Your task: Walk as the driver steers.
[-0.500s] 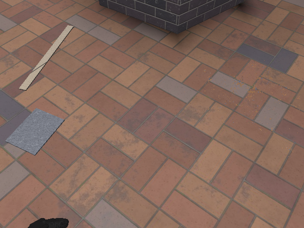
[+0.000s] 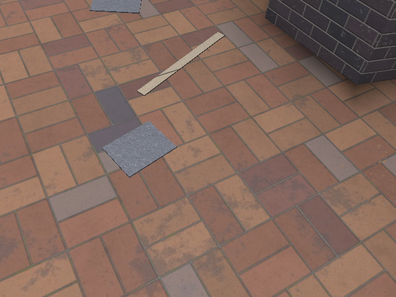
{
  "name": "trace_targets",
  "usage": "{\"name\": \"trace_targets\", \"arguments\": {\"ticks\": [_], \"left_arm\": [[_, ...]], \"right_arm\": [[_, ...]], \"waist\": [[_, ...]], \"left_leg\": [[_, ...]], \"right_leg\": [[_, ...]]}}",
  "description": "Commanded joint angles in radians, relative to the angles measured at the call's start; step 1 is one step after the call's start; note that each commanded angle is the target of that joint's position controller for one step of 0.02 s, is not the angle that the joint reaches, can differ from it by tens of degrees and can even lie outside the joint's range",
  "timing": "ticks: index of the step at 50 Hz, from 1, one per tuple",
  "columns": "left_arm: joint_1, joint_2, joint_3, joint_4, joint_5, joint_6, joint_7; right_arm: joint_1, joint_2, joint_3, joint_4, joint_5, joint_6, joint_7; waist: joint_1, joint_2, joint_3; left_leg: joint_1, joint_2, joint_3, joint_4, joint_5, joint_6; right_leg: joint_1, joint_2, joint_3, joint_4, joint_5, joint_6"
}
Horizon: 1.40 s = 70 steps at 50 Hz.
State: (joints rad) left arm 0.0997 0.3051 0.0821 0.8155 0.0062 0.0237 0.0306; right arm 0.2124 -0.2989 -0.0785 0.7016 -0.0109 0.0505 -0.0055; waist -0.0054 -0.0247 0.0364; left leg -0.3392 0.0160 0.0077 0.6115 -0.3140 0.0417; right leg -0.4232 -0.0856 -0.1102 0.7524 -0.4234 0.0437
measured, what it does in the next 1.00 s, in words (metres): steps on the spot: right foot, then left foot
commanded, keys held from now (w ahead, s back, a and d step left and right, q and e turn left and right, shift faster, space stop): q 0.26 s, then no key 0.74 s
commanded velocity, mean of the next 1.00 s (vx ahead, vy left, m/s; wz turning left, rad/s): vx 0.01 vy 0.00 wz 0.29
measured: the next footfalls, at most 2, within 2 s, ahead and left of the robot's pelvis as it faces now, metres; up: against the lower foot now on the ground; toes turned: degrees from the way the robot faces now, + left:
right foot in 0.40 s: +0.09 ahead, -0.13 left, +0.00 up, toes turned +16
left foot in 0.70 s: +0.00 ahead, +0.13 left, +0.00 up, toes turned +11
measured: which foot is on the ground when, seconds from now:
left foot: down 0.00-0.42, up 0.44-0.68, down 0.70-1.00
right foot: up 0.00-0.38, down 0.40-1.00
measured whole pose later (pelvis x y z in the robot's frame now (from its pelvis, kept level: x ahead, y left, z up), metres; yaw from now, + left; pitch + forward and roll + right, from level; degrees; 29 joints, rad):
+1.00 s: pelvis +0.01 +0.01 +0.01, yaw +15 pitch -2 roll +0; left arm 0.16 0.27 0.03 0.93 0.01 0.00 0.02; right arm 0.22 -0.23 -0.03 0.76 -0.02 0.00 -0.02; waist 0.02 0.00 0.04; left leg -0.19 -0.02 -0.06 0.52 -0.31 0.00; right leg -0.20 -0.03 0.04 0.50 -0.26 0.05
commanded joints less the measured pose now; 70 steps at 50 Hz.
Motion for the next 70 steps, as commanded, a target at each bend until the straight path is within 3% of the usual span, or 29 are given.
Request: {"name": "trace_targets", "arguments": {"ticks": [1,2,3,6,10,13,17,19,20,21,22,23,24,26,28,30,32,34,35,36,37,38,39,41,45,54,70], "left_arm": [[-0.091,0.101,0.03,-0.109,-0.005,-0.016,0.008],[-0.05,0.102,0.035,-0.078,-0.003,-0.012,0.017],[-0.033,0.112,0.04,-0.067,0.006,-0.01,0.023],[-0.016,0.091,0.037,-0.067,-0.002,-0.019,0.016],[-0.062,0.064,0.022,-0.086,-0.007,-0.027,0.007],[-0.062,0.075,0.02,-0.089,-0.013,-0.033,-0.005],[-0.019,0.088,0.02,-0.081,-0.018,-0.044,-0.024],[0.028,0.078,0.017,-0.07,-0.013,-0.053,-0.035],[0.042,0.101,0.021,-0.069,0.0,-0.055,-0.035],[0.052,0.162,0.029,-0.081,0.02,-0.053,-0.031],[0.029,0.189,0.029,-0.069,0.033,-0.048,-0.029],[0.009,0.136,0.017,-0.087,0.03,-0.054,-0.027],[-0.001,0.128,0.015,-0.089,0.021,-0.056,-0.023],[-0.033,0.115,0.007,-0.086,-0.005,-0.056,-0.018],[-0.035,0.091,-0.004,-0.073,-0.006,-0.047,-0.015],[-0.027,0.09,-0.005,-0.062,-0.004,-0.033,-0.015],[0.017,0.112,-0.001,-0.047,-0.005,-0.022,-0.015],[0.029,0.106,-0.009,-0.034,-0.019,-0.021,-0.018],[0.061,0.094,-0.015,-0.024,-0.016,-0.032,-0.022],[0.076,0.077,-0.024,-0.028,0.008,-0.048,-0.032],[0.101,0.039,-0.032,-0.018,0.01,-0.057,-0.036],[0.043,0.073,-0.03,-0.011,0.015,-0.056,-0.035],[0.013,0.08,-0.026,-0.008,0.01,-0.053,-0.034],[0.018,0.075,-0.027,0.004,0.005,-0.038,-0.023],[0.038,0.068,-0.027,0.04,0.002,-0.031,-0.013],[0.059,0.073,-0.024,0.123,-0.002,-0.029,-0.002],[0.098,0.065,-0.028,0.227,-0.006,-0.022,0.014]], "right_arm": [[0.048,-0.229,-0.058,-0.07,-0.023,-0.05,-0.007],[-0.01,-0.199,-0.052,-0.081,-0.002,-0.055,-0.012],[-0.04,-0.171,-0.041,-0.088,0.015,-0.054,-0.017],[-0.026,-0.15,-0.031,-0.097,0.013,-0.049,-0.029],[-0.002,-0.175,-0.041,-0.105,0.019,-0.037,-0.04],[-0.012,-0.191,-0.048,-0.12,0.015,-0.027,-0.035],[-0.04,-0.169,-0.036,-0.129,0.016,-0.018,-0.025],[-0.064,-0.154,-0.027,-0.131,0.027,-0.013,-0.027],[-0.04,-0.135,-0.02,-0.126,0.024,-0.014,-0.029],[-0.002,-0.086,-0.005,-0.126,0.002,-0.019,-0.028],[0.019,-0.093,-0.01,-0.145,0.008,-0.027,-0.026],[-0.004,-0.165,-0.028,-0.132,-0.001,-0.033,-0.03],[-0.02,-0.198,-0.045,-0.121,0.013,-0.032,-0.031],[-0.01,-0.154,-0.04,-0.097,0.011,-0.017,-0.036],[-0.004,-0.088,-0.019,-0.087,0.014,-0.012,-0.031],[-0.036,-0.041,0.004,-0.091,0.013,-0.019,-0.024],[-0.046,-0.05,0.003,-0.084,0.023,-0.023,-0.022],[0.003,-0.063,-0.002,-0.051,0.02,-0.024,-0.02],[-0.002,-0.095,-0.006,-0.055,0.009,-0.023,-0.024],[0.007,-0.159,-0.016,-0.065,0.0,-0.02,-0.033],[-0.019,-0.152,-0.014,-0.045,-0.007,-0.019,-0.026],[-0.04,-0.095,-0.003,-0.06,-0.008,-0.025,-0.013],[-0.033,-0.074,0.004,-0.049,-0.016,-0.032,-0.008],[-0.027,-0.086,0.004,-0.037,-0.012,-0.047,-0.007],[-0.002,-0.069,0.014,-0.016,-0.008,-0.061,-0.013],[0.009,-0.057,0.02,0.031,-0.003,-0.067,-0.015],[0.039,-0.047,0.03,0.151,0.004,-0.067,-0.021]], "waist": [[-0.026,0.205,-0.093],[0.003,0.154,-0.101],[0.012,0.159,-0.103],[0.02,0.15,-0.142],[-0.008,0.168,-0.131],[-0.016,0.188,-0.123],[-0.015,0.195,-0.143],[0.023,0.178,-0.141],[0.02,0.14,-0.141],[-0.01,-0.039,-0.163],[-0.053,-0.236,-0.113],[-0.009,-0.187,-0.109],[-0.002,-0.139,-0.091],[-0.011,-0.107,-0.068],[-0.016,-0.113,-0.068],[0.008,-0.15,-0.087],[0.031,-0.164,-0.105],[0.002,-0.137,-0.097],[0.012,-0.1,-0.104],[0.038,0.018,-0.133],[0.078,0.162,-0.142],[0.034,0.118,-0.107],[0.023,0.096,-0.081],[0.023,0.104,-0.035],[0.025,0.091,-0.019],[0.023,0.043,-0.022],[0.024,0.036,-0.011]], "left_leg": [[0.207,0.29,-0.416,-0.307,0.402,0.249],[0.209,0.244,-0.362,-0.291,0.358,0.19],[0.199,0.228,-0.335,-0.283,0.39,0.169],[0.205,0.189,-0.305,-0.264,0.477,0.173],[0.239,0.173,-0.348,-0.246,0.4,0.175],[0.188,0.17,-0.404,-0.238,0.37,0.188],[0.187,0.168,-0.448,-0.188,0.462,0.181],[0.158,0.128,-0.441,-0.148,0.426,0.137],[0.106,0.091,-0.419,-0.12,0.311,0.091],[0.013,-0.008,-0.308,0.039,0.082,0.028],[-0.117,-0.129,-0.182,0.133,-0.255,-0.027],[-0.126,-0.083,-0.182,0.315,-0.33,-0.073],[-0.149,-0.082,-0.183,0.422,-0.296,-0.088],[-0.175,-0.067,-0.196,0.463,-0.219,-0.118],[-0.115,-0.054,-0.151,0.36,-0.174,-0.135],[-0.025,-0.023,-0.073,0.169,-0.152,-0.139],[0.048,-0.025,-0.039,0.006,-0.085,-0.136],[0.175,-0.035,-0.018,-0.258,0.139,-0.104],[0.261,0.002,-0.076,-0.282,0.243,-0.077],[0.34,0.102,-0.17,-0.222,0.48,-0.039],[0.245,0.11,-0.173,-0.185,0.356,0.018],[0.186,0.082,-0.168,-0.204,0.222,0.026],[0.158,0.069,-0.162,-0.216,0.162,0.013],[0.119,0.054,-0.153,-0.221,0.157,-0.006],[0.105,0.045,-0.146,-0.215,0.16,-0.014],[0.119,0.029,-0.131,-0.21,0.183,-0.01],[0.125,0.003,-0.092,-0.211,0.203,-0.018]], "right_leg": [[-0.289,0.062,0.16,0.371,-0.116,-0.002],[-0.284,0.051,0.172,0.364,-0.039,-0.005],[-0.271,0.051,0.173,0.365,0.007,0.002],[-0.209,0.081,0.171,0.351,0.083,0.019],[-0.173,0.097,0.187,0.121,0.106,0.039],[-0.081,0.114,0.191,0.017,0.081,0.039],[0.032,0.11,0.173,-0.113,0.077,0.018],[0.154,0.107,0.151,-0.329,0.241,-0.013],[0.243,0.051,0.191,-0.391,0.364,-0.04],[0.337,-0.128,0.363,-0.423,0.528,-0.104],[0.306,-0.263,0.532,-0.424,0.676,-0.275],[0.263,-0.306,0.57,-0.445,0.625,-0.353],[0.265,-0.26,0.519,-0.441,0.58,-0.334],[0.277,-0.191,0.424,-0.422,0.532,-0.274],[0.269,-0.131,0.333,-0.412,0.57,-0.252],[0.28,-0.094,0.278,-0.389,0.608,-0.237],[0.303,-0.105,0.293,-0.367,0.638,-0.244],[0.274,-0.089,0.287,-0.346,0.589,-0.208],[0.223,-0.079,0.289,-0.349,0.511,-0.157],[0.161,-0.032,0.235,-0.298,0.411,-0.1],[0.208,0.036,0.157,-0.329,0.241,-0.046],[0.239,0.046,0.144,-0.312,0.231,-0.013],[0.237,0.05,0.139,-0.303,0.242,-0.007],[0.23,0.047,0.144,-0.295,0.272,-0.014],[0.235,0.043,0.148,-0.298,0.286,-0.014],[0.247,0.04,0.152,-0.308,0.309,0.001],[0.249,0.045,0.145,-0.318,0.319,-0.004]]}}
